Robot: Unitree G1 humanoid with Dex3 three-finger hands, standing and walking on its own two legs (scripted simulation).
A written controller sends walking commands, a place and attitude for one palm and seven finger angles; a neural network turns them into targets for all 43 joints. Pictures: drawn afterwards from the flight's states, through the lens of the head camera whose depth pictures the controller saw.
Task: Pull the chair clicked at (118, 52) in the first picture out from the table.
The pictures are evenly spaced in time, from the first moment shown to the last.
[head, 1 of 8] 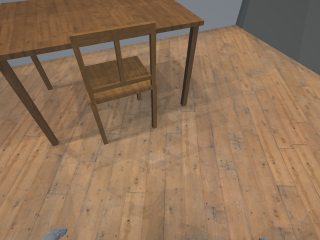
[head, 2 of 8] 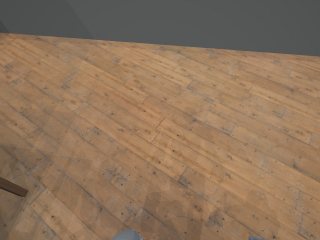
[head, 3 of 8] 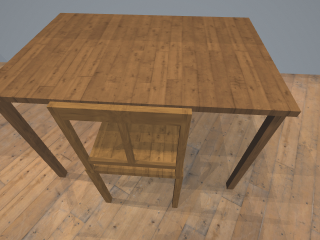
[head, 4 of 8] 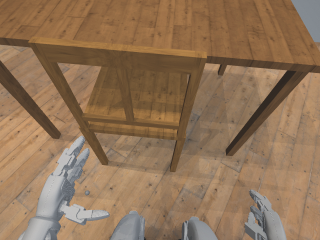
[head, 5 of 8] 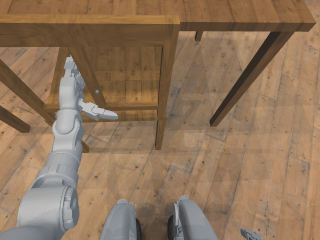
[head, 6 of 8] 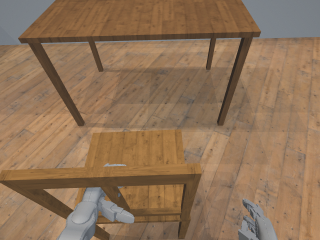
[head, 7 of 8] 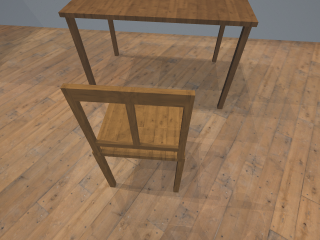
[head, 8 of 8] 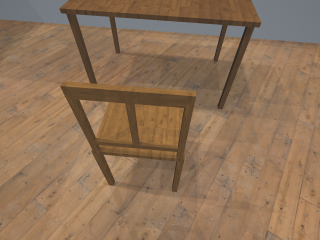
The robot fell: no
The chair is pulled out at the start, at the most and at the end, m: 0.00 0.64 0.64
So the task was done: yes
